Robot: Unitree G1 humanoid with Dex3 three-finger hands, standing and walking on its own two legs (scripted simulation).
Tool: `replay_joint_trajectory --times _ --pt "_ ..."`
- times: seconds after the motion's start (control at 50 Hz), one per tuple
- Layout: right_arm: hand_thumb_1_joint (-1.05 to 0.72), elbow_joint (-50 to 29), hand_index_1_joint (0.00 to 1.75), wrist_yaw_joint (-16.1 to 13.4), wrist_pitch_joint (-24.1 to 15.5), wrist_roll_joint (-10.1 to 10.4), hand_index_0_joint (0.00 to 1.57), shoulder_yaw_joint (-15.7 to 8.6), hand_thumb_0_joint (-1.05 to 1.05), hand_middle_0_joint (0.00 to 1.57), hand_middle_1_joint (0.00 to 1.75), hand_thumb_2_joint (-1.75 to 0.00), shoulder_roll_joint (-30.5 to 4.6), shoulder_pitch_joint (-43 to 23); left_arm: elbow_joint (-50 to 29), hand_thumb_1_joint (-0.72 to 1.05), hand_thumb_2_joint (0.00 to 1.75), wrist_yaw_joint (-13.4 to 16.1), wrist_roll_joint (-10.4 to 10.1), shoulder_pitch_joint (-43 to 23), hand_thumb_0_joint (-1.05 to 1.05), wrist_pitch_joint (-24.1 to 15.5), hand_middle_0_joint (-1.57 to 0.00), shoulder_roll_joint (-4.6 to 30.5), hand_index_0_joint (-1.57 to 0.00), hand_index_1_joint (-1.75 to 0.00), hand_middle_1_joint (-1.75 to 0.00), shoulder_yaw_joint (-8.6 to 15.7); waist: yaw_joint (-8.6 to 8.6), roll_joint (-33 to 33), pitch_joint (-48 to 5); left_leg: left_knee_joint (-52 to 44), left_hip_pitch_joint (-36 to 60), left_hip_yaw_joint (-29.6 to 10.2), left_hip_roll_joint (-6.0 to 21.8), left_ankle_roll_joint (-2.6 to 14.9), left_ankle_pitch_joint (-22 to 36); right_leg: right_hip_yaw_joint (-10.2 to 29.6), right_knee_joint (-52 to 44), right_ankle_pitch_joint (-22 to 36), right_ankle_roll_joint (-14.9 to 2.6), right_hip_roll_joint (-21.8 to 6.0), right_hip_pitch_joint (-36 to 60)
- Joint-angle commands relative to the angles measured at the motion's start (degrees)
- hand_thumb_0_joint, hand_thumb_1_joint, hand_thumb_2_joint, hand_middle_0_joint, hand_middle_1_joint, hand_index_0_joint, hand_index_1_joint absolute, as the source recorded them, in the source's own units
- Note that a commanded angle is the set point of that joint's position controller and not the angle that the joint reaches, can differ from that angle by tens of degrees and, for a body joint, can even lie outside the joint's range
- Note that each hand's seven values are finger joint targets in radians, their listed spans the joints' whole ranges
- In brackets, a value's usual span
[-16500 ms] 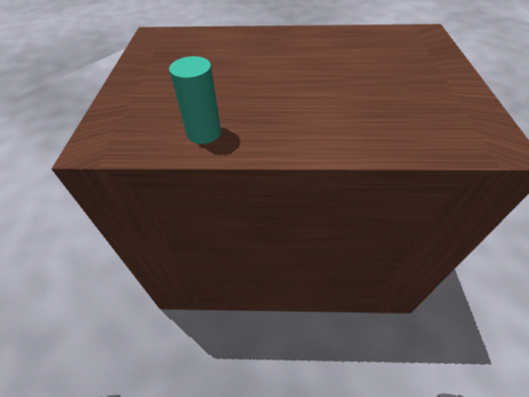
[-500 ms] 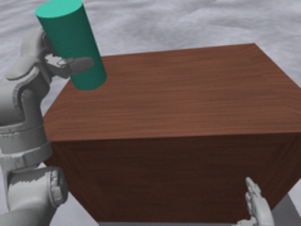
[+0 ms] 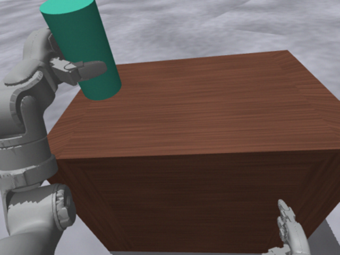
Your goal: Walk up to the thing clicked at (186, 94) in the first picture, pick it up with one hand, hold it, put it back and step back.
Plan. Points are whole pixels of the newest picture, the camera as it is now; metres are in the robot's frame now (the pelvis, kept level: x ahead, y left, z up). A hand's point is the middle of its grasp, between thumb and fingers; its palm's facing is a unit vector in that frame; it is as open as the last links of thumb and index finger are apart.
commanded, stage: hold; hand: left
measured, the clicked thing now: (88, 52) +0.33 +0.14 +0.36
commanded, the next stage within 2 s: crouch in 1.62 s
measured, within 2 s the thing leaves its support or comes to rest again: neither
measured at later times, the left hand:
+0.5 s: hand (83, 56) +0.33 +0.15 +0.35, palm faces +0.05 -1.00 -0.03, open 11.0 cm
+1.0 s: hand (85, 59) +0.33 +0.15 +0.35, palm faces +0.06 -1.00 -0.03, open 11.0 cm
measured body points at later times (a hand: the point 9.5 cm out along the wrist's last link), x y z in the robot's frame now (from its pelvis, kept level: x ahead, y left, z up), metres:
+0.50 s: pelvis +0.00 +0.00 +0.00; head -0.06 -0.04 +0.44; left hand +0.32 +0.21 +0.35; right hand +0.17 -0.25 -0.07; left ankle +0.04 +0.13 -0.73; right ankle +0.02 -0.14 -0.73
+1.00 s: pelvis +0.00 +0.00 +0.00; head -0.06 -0.04 +0.44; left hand +0.32 +0.20 +0.35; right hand +0.18 -0.25 -0.07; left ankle +0.04 +0.13 -0.73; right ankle +0.02 -0.14 -0.73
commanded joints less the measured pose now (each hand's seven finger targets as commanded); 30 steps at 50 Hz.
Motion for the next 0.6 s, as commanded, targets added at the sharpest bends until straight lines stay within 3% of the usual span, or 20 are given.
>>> replay_joint_trajectory --times 0.0,0.14,0.18,0.22,0.26,0.34,0.44,0.46,0.48,0.5,0.58 --pt "0.53 -9.7 0.05 -0.5 -3.7 0.3 0.05 -2.1 0.00 0.05 0.05 -0.06 -6.0 -9.8 -12.2 0.01 1.28 0.8 0.1 -33.7 0.00 -6.0 -1.25 13.7 -1.27 -1.43 -1.42 4.1 0.61 -4.1 -11.4 -4.9 7.4 1.3 -1.8 1.12 6.0 -3.7 -6.9 6.3 -1.58 2.3 -1.2" --pt "0.53 -10.0 0.05 -0.4 -4.1 0.3 0.05 -2.1 0.00 0.05 0.05 -0.06 -6.3 -9.8 -10.0 0.01 1.27 0.3 0.2 -33.1 0.00 -5.0 -1.26 13.6 -1.28 -1.44 -1.43 4.0 0.40 -4.5 -11.4 -4.7 7.6 1.3 -1.6 1.05 6.8 -3.9 -6.7 6.9 -1.55 2.6 -1.0" --pt "0.53 -9.2 0.05 -0.4 -3.9 0.4 0.05 -1.9 0.00 0.05 0.05 -0.06 -6.0 -9.2 -6.7 0.02 1.29 -0.3 0.1 -29.8 0.00 -4.5 -1.28 13.2 -1.29 -1.46 -1.45 4.2 0.46 -5.9 -9.4 -4.8 6.4 1.4 -1.7 1.28 5.9 -3.8 -7.3 6.2 -1.35 2.5 -1.6" --pt "0.53 -8.9 0.05 -0.3 -3.8 0.4 0.05 -2.8 0.00 0.05 0.05 -0.06 -6.9 -8.9 -10.3 0.02 1.28 -0.3 0.0 -31.6 0.00 -4.4 -1.28 14.6 -1.30 -1.45 -1.44 4.9 0.72 -5.0 -10.0 -5.1 6.5 1.5 -1.9 1.28 5.1 -3.7 -7.3 5.3 -1.50 2.4 -1.7" --pt "0.53 -10.2 0.05 -0.1 -3.9 0.4 0.05 -1.5 0.00 0.05 0.05 -0.06 -5.8 -9.4 -7.8 0.05 1.29 -0.4 -0.1 -30.4 0.00 -4.0 -1.27 12.8 -1.29 -1.45 -1.44 4.1 0.42 -5.8 -9.1 -5.4 6.4 1.4 -1.6 1.25 5.0 -3.7 -7.4 5.3 -1.38 2.6 -1.7" --pt "0.53 -10.1 0.05 -0.2 -3.9 0.5 0.05 -2.7 0.00 0.05 0.05 -0.06 -6.8 -8.6 -10.1 0.06 1.30 -0.6 -0.3 -30.7 0.00 -4.4 -1.27 13.7 -1.29 -1.45 -1.44 4.6 0.08 -5.6 -10.1 -5.6 7.4 0.9 -1.3 1.05 4.3 -3.8 -7.2 4.8 -1.42 2.8 -2.0" --pt "0.53 -10.2 0.05 -0.4 -4.4 0.5 0.05 -2.1 0.00 0.05 0.05 -0.06 -6.0 -10.3 -11.6 0.05 1.30 0.0 -0.6 -29.7 0.00 -4.7 -1.26 12.2 -1.28 -1.45 -1.44 3.9 0.70 -5.2 -9.7 -5.2 6.6 1.3 -1.6 1.15 4.6 -3.8 -7.2 4.7 -1.44 2.6 -1.8" --pt "0.53 -10.2 0.05 -0.4 -4.3 0.4 0.05 -2.8 0.00 0.05 0.05 -0.06 -6.7 -9.3 -15.0 0.04 1.31 0.2 -0.5 -32.1 0.00 -5.2 -1.28 13.6 -1.29 -1.47 -1.45 4.5 0.14 -4.2 -12.6 -5.0 8.4 1.2 -1.5 1.08 5.1 -3.6 -6.8 5.6 -1.50 2.6 -1.3" --pt "0.53 -9.2 0.05 -0.5 -4.3 0.6 0.05 -2.6 0.00 0.05 0.05 -0.06 -6.6 -9.3 -15.7 0.02 1.31 0.4 -0.6 -33.2 0.00 -5.3 -1.28 14.1 -1.30 -1.48 -1.46 4.4 0.60 -3.0 -10.8 -5.2 7.2 1.2 -1.6 1.00 4.4 -3.7 -6.8 4.8 -1.64 2.5 -1.8" --pt "0.53 -9.0 0.05 -0.6 -4.2 0.5 0.05 -3.6 0.00 0.05 0.05 -0.06 -7.4 -8.7 -15.3 0.06 1.31 0.6 -0.6 -32.3 0.00 -5.3 -1.28 13.9 -1.29 -1.47 -1.46 4.8 0.12 -3.4 -11.6 -5.0 7.8 1.2 -1.5 0.98 4.6 -3.7 -6.7 5.0 -1.60 2.6 -1.8" --pt "0.53 -8.9 0.05 -0.7 -4.4 0.3 0.05 -2.2 0.00 0.05 0.05 -0.06 -6.0 -10.4 -12.2 0.04 1.31 1.1 -0.7 -30.1 0.00 -5.1 -1.28 12.9 -1.30 -1.47 -1.46 4.9 0.35 -5.3 -10.4 -4.9 6.7 1.2 -1.5 1.14 4.9 -3.7 -6.8 5.6 -1.37 2.6 -1.4"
